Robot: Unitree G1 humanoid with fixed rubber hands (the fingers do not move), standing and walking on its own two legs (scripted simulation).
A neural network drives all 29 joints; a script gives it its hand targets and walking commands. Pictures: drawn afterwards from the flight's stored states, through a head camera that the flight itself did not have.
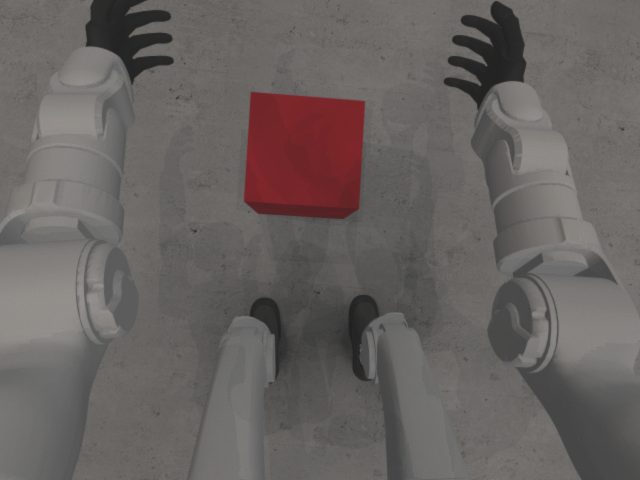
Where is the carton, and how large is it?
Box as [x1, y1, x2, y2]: [244, 92, 364, 218]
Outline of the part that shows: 251,92 244,201 258,213 343,218 357,209 359,198 364,101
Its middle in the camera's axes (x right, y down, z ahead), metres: -0.03 -0.16 +0.84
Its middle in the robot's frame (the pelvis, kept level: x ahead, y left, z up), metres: +0.54 +0.01 -0.52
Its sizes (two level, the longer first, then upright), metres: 0.210 0.200 0.250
